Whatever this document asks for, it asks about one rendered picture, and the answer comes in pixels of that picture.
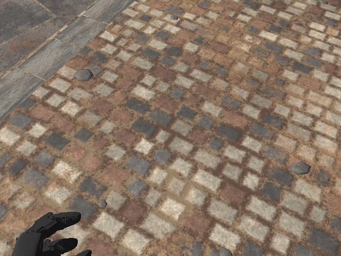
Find left robot hand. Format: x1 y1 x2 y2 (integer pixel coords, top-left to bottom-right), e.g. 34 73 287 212
11 212 92 256

